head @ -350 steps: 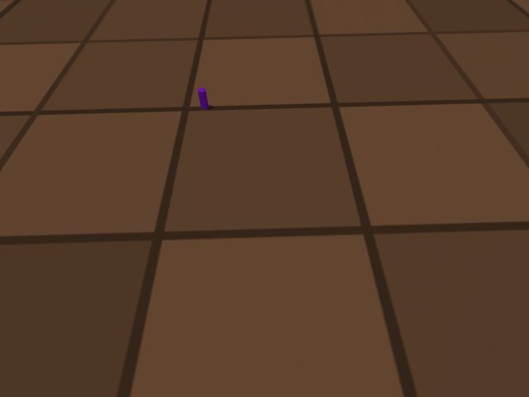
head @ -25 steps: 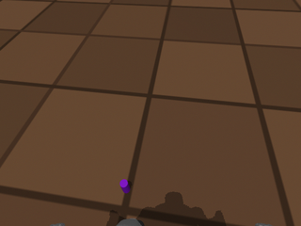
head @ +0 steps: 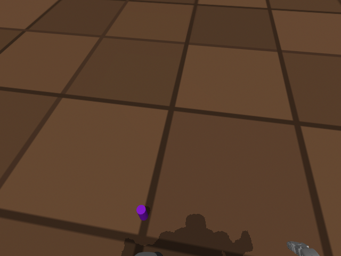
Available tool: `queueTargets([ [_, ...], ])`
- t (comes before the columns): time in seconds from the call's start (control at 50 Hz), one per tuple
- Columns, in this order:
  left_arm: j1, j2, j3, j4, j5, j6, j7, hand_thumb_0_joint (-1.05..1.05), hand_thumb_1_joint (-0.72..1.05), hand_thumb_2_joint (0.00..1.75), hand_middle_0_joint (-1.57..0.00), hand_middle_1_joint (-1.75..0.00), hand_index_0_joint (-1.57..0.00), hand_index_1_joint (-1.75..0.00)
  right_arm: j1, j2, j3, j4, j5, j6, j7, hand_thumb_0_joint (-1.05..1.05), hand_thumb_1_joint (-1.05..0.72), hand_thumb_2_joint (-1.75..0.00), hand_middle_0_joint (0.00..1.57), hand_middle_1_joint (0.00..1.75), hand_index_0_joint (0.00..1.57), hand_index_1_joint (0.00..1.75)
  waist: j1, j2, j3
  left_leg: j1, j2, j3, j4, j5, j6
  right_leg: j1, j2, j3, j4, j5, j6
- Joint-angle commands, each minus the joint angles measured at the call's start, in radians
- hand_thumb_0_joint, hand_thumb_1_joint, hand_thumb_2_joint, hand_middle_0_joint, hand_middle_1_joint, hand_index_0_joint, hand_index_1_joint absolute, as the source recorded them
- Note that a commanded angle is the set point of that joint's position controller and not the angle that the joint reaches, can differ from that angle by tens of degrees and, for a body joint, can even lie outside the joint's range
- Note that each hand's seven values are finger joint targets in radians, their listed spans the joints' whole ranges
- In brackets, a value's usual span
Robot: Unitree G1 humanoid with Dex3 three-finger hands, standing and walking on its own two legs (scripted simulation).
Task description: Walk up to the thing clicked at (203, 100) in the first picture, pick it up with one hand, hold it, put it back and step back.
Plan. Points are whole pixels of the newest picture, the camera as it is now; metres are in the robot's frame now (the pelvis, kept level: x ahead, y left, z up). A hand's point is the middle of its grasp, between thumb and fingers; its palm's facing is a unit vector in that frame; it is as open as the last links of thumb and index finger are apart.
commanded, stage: walk up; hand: left
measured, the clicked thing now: (142, 212) +0.40 +0.20 -0.71
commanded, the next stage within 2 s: none
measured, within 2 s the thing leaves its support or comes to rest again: neither
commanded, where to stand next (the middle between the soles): +0.02 -0.02 m, yaw +1 degrees
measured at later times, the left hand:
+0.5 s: hand out of the picture +0.08 +0.26 -0.16, palm faces -0.01 -0.94 -0.34, open 7.4 cm
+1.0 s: hand out of the picture -0.04 +0.25 -0.15, palm faces +0.03 -0.89 -0.45, open 7.4 cm
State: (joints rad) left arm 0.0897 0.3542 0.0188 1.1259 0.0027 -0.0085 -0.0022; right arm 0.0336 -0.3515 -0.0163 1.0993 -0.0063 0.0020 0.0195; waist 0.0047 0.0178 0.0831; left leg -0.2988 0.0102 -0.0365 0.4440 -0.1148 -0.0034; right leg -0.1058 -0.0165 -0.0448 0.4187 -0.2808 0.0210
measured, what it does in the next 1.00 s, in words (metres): lifts its left foot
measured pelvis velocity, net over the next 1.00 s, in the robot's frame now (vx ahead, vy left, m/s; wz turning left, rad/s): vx -0.06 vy -0.03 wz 0.04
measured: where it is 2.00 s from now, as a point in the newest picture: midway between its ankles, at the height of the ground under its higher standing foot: outside the picture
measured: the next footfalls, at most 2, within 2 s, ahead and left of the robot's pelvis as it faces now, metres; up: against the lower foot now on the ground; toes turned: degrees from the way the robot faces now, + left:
left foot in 1.18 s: -0.04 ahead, +0.12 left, +0.00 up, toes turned +5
right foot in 1.52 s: +0.11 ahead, -0.14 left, +0.00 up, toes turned +2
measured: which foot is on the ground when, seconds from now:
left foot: down 0.00-0.86, up 0.88-1.00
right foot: down 0.00-1.00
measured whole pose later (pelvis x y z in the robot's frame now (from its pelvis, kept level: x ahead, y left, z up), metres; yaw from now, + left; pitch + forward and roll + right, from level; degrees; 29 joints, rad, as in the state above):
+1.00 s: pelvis -0.06 -0.03 -0.01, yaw +2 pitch -1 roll +2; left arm 0.20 0.34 0.07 0.98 0.05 0.02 0.02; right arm 0.07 -0.40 -0.08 0.93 -0.02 0.08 0.02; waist 0.03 0.05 0.15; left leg -0.54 -0.12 -0.14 1.09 -0.43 -0.01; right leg -0.25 -0.03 -0.03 0.64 -0.37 -0.03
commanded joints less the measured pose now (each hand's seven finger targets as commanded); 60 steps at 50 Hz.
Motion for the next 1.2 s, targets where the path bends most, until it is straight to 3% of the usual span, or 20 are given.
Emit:
queueTargets([
  [0.0, -0.041, 0.228, 0.041, -0.062, 0.005, -0.025, 0.017, 0.00, 0.90, 0.90, -0.20, -0.30, -0.20, -0.30, -0.039, -0.208, -0.045, -0.057, 0.006, -0.013, -0.011, 0.00, -0.90, -0.90, 0.20, 0.30, 0.20, 0.30, -0.016, -0.013, -0.147, 0.139, 0.101, -0.096, -0.048, 0.103, 0.032, -0.043, -0.114, 0.103, -0.100, 0.131, -0.049],
  [0.24, -0.047, 0.226, 0.043, -0.068, 0.007, -0.021, 0.013, 0.00, 0.90, 0.90, -0.20, -0.30, -0.20, -0.30, -0.050, -0.213, -0.041, -0.058, 0.003, -0.009, -0.006, 0.00, -0.90, -0.90, 0.20, 0.30, 0.20, 0.30, -0.015, 0.000, -0.116, 0.104, 0.096, -0.124, -0.102, -0.024, 0.021, -0.029, -0.102, 0.094, -0.120, 0.065, -0.046],
  [0.54, -0.028, 0.221, 0.046, -0.069, 0.006, -0.018, 0.015, 0.00, 0.90, 0.90, -0.20, -0.30, -0.20, -0.30, -0.024, -0.214, -0.042, -0.047, 0.004, -0.010, -0.011, 0.00, -0.90, -0.90, 0.20, 0.30, 0.20, 0.30, -0.014, 0.015, -0.143, 0.111, 0.098, -0.132, -0.102, 0.050, 0.027, 0.025, -0.101, 0.071, -0.119, 0.106, -0.046],
  [0.56, -0.031, 0.267, 0.062, -0.079, -0.003, -0.004, 0.025, 0.00, 0.90, 0.90, -0.20, -0.30, -0.20, -0.30, -0.034, -0.263, -0.065, -0.057, -0.003, 0.006, -0.012, 0.00, -0.90, -0.90, 0.20, 0.30, 0.20, 0.30, -0.017, 0.034, -0.042, 0.077, 0.089, -0.116, -0.024, 0.325, 0.028, -0.067, -0.108, 0.072, -0.023, 0.276, -0.048],
  [0.62, 0.005, 0.237, 0.064, -0.106, -0.013, 0.011, 0.033, 0.00, 0.90, 0.90, -0.20, -0.30, -0.20, -0.30, 0.006, -0.254, -0.075, -0.080, 0.009, 0.021, -0.017, 0.00, -0.90, -0.90, 0.20, 0.30, 0.20, 0.30, -0.022, 0.050, -0.140, 0.127, 0.125, -0.133, 0.005, 0.462, 0.078, -0.044, -0.064, 0.028, 0.089, 0.297, -0.051],
  [0.66, 0.034, 0.211, 0.063, -0.131, -0.015, 0.023, 0.032, 0.00, 0.90, 0.90, -0.20, -0.30, -0.20, -0.30, 0.010, -0.274, -0.089, -0.112, 0.007, 0.033, -0.016, 0.00, -0.90, -0.90, 0.20, 0.30, 0.20, 0.30, -0.021, 0.098, -0.209, 0.111, 0.177, -0.198, -0.044, 0.380, 0.135, -0.037, -0.005, 0.007, 0.210, 0.134, -0.054],
  [0.72, 0.121, 0.186, 0.072, -0.132, -0.009, 0.044, 0.031, 0.00, 0.90, 0.90, -0.20, -0.30, -0.20, -0.30, -0.048, -0.289, -0.103, -0.178, -0.010, 0.051, -0.017, 0.00, -0.90, -0.90, 0.20, 0.30, 0.20, 0.30, 0.004, 0.197, -0.229, -0.005, 0.253, -0.294, -0.104, 0.180, 0.213, -0.038, 0.041, 0.023, 0.388, -0.256, -0.067],
  [0.76, 0.203, 0.205, 0.085, -0.125, -0.005, 0.048, 0.029, 0.00, 0.90, 0.90, -0.20, -0.30, -0.20, -0.30, -0.102, -0.293, -0.110, -0.232, -0.023, 0.066, -0.015, 0.00, -0.90, -0.90, 0.20, 0.30, 0.20, 0.30, 0.037, 0.182, -0.209, -0.114, 0.222, -0.255, -0.069, 0.029, 0.196, -0.015, 0.017, 0.041, 0.394, -0.231, -0.085],
  [0.78, 0.245, 0.199, 0.091, -0.121, -0.001, 0.047, 0.029, 0.00, 0.90, 0.90, -0.20, -0.30, -0.20, -0.30, -0.122, -0.269, -0.109, -0.242, -0.024, 0.072, -0.016, 0.00, -0.90, -0.90, 0.20, 0.30, 0.20, 0.30, 0.065, 0.162, -0.192, -0.101, 0.185, -0.230, 0.004, -0.003, 0.160, -0.040, -0.004, 0.051, 0.288, -0.164, -0.099],
  [0.8, 0.259, 0.220, 0.098, -0.126, 0.009, 0.040, 0.031, 0.00, 0.90, 0.90, -0.20, -0.30, -0.20, -0.30, -0.135, -0.233, -0.102, -0.254, -0.021, 0.074, -0.016, 0.00, -0.90, -0.90, 0.20, 0.30, 0.20, 0.30, 0.091, 0.075, -0.158, -0.100, 0.102, -0.186, 0.131, -0.051, 0.102, -0.088, -0.080, 0.136, 0.087, -0.118, -0.121],
  [0.82, 0.218, 0.295, 0.115, -0.159, 0.031, 0.024, 0.036, 0.00, 0.90, 0.90, -0.20, -0.30, -0.20, -0.30, -0.133, -0.190, -0.090, -0.268, -0.008, 0.072, -0.017, 0.00, -0.90, -0.90, 0.20, 0.30, 0.20, 0.30, 0.090, -0.151, -0.104, -0.192, -0.058, -0.116, 0.330, -0.154, 0.045, -0.109, -0.242, 0.372, -0.080, 0.043, -0.149],
  [0.84, 0.103, 0.355, 0.131, -0.206, 0.045, 0.017, 0.038, 0.00, 0.90, 0.90, -0.20, -0.30, -0.20, -0.30, -0.098, -0.170, -0.087, -0.265, -0.012, 0.070, -0.024, 0.00, -0.90, -0.90, 0.20, 0.30, 0.20, 0.30, 0.050, -0.227, -0.040, -0.282, -0.142, -0.111, 0.493, -0.427, -0.001, -0.162, -0.361, 0.483, -0.122, 0.163, -0.211],
  [0.88, -0.007, 0.370, 0.132, -0.265, 0.054, 0.003, 0.044, 0.00, 0.90, 0.90, -0.20, -0.30, -0.20, -0.30, 0.032, -0.210, -0.100, -0.243, -0.019, 0.072, -0.025, 0.00, -0.90, -0.90, 0.20, 0.30, 0.20, 0.30, -0.009, -0.212, -0.059, -0.207, -0.092, -0.156, 0.707, -0.460, 0.004, -0.280, -0.434, 0.497, -0.110, 0.263, -0.319],
  [0.94, -0.034, 0.267, 0.119, -0.281, 0.047, -0.019, 0.048, 0.00, 0.90, 0.90, -0.20, -0.30, -0.20, -0.30, 0.084, -0.232, -0.109, -0.224, -0.005, 0.057, -0.003, 0.00, -0.90, -0.90, 0.20, 0.30, 0.20, 0.30, -0.034, -0.106, -0.083, -0.211, -0.105, -0.152, 0.751, -0.299, -0.018, -0.121, -0.242, 0.240, -0.012, 0.375, -0.215],
  [0.98, 0.046, 0.238, 0.110, -0.272, 0.051, -0.034, 0.047, 0.00, 0.90, 0.90, -0.20, -0.30, -0.20, -0.30, 0.082, -0.212, -0.092, -0.228, -0.008, 0.045, -0.002, 0.00, -0.90, -0.90, 0.20, 0.30, 0.20, 0.30, 0.009, -0.114, -0.138, -0.235, -0.080, -0.127, 0.628, -0.277, -0.017, 0.041, -0.210, 0.218, 0.005, 0.249, -0.181],
  [1.04, 0.180, 0.258, 0.122, -0.271, 0.048, -0.037, 0.028, 0.00, 0.90, 0.90, -0.20, -0.30, -0.20, -0.30, -0.004, -0.216, -0.077, -0.264, -0.017, 0.015, 0.008, 0.00, -0.90, -0.90, 0.20, 0.30, 0.20, 0.30, 0.094, -0.206, -0.119, -0.320, -0.051, -0.036, 0.349, -0.354, -0.016, 0.260, -0.217, 0.265, -0.032, -0.010, -0.204],
  [1.08, 0.239, 0.304, 0.138, -0.273, 0.041, -0.032, 0.012, 0.00, 0.90, 0.90, -0.20, -0.30, -0.20, -0.30, -0.029, -0.216, -0.079, -0.284, -0.027, -0.007, 0.012, 0.00, -0.90, -0.90, 0.20, 0.30, 0.20, 0.30, 0.110, -0.243, -0.060, -0.285, -0.026, 0.005, 0.208, -0.422, -0.007, 0.233, -0.253, 0.284, -0.032, -0.024, -0.236],
  [1.12, 0.234, 0.316, 0.135, -0.291, 0.036, -0.024, -0.002, 0.00, 0.90, 0.90, -0.20, -0.30, -0.20, -0.30, 0.017, -0.204, -0.087, -0.269, -0.027, -0.029, 0.010, 0.00, -0.90, -0.90, 0.20, 0.30, 0.20, 0.30, 0.074, -0.204, -0.018, -0.100, -0.033, 0.051, 0.034, -0.389, 0.013, 0.080, -0.236, 0.227, 0.006, 0.064, -0.214],
  [1.16, 0.191, 0.257, 0.108, -0.320, 0.026, -0.015, -0.009, 0.00, 0.90, 0.90, -0.20, -0.30, -0.20, -0.30, 0.174, -0.193, -0.103, -0.218, -0.030, -0.048, 0.002, 0.00, -0.90, -0.90, 0.20, 0.30, 0.20, 0.30, -0.019, -0.102, -0.088, 0.263, -0.051, 0.079, -0.131, -0.117, 0.036, -0.113, -0.140, 0.083, 0.222, 0.190, -0.129],
  [1.18, 0.188, 0.181, 0.085, -0.342, 0.018, -0.020, -0.008, 0.00, 0.90, 0.90, -0.20, -0.30, -0.20, -0.30, 0.276, -0.251, -0.128, -0.204, -0.038, -0.055, -0.007, 0.00, -0.90, -0.90, 0.20, 0.30, 0.20, 0.30, -0.069, 0.069, -0.171, 0.475, 0.087, -0.143, -0.149, -0.144, 0.083, -0.303, -0.069, 0.018, 0.457, 0.113, -0.075],
])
